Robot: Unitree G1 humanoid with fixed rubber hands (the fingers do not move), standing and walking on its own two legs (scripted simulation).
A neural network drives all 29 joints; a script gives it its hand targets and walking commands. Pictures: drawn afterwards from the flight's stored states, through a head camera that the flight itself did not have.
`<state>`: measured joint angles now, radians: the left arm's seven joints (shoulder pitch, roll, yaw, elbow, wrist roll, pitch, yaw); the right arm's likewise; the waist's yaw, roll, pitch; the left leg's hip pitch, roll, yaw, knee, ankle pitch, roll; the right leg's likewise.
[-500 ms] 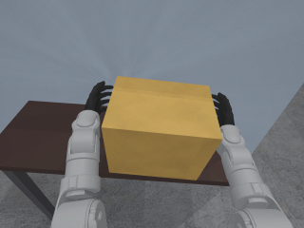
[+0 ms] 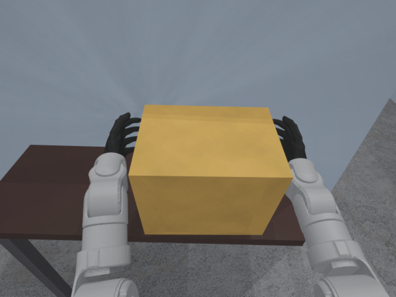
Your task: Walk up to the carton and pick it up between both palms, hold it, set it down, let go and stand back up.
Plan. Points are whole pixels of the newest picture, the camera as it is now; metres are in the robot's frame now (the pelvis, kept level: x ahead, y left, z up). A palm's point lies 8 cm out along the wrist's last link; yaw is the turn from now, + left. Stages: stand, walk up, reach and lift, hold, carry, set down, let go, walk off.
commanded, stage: reach and lift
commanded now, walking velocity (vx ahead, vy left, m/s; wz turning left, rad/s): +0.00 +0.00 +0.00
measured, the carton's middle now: (205, 172) +0.36 +0.00 +0.10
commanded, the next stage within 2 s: hold in 0.68 s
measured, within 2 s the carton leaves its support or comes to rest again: neither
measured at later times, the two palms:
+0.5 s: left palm (114, 146) +0.35 +0.17 +0.18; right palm (295, 151) +0.35 -0.18 +0.17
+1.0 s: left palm (106, 143) +0.34 +0.18 +0.20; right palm (296, 143) +0.35 -0.17 +0.19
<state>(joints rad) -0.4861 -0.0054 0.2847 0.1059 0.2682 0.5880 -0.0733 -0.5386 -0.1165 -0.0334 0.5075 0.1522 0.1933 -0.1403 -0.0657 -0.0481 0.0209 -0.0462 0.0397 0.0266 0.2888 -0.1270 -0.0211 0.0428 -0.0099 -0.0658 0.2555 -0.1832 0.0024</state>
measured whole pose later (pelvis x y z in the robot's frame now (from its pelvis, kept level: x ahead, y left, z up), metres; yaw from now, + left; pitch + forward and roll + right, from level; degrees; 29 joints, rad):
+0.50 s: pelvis +0.00 +0.00 +0.00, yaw +0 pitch -7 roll +0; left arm -0.53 0.01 0.29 0.10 0.28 0.64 -0.09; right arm -0.57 -0.12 -0.04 0.50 0.17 0.23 -0.15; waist -0.07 -0.05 0.01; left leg -0.05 0.04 0.03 0.29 -0.12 -0.02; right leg 0.04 -0.01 -0.06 0.26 -0.18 0.00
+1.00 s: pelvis -0.01 +0.00 +0.00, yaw +0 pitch -7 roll +0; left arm -0.55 0.01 0.31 0.05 0.28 0.73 -0.09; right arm -0.62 -0.12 -0.04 0.48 0.19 0.32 -0.15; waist -0.07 -0.04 -0.02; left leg -0.04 0.04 0.03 0.28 -0.11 -0.02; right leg 0.04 -0.01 -0.07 0.26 -0.18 0.00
